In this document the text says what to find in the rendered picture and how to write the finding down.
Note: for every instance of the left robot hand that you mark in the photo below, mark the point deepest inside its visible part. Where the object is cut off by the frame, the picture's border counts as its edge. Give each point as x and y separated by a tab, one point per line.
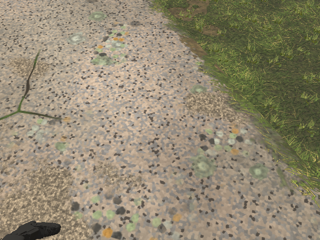
34	230

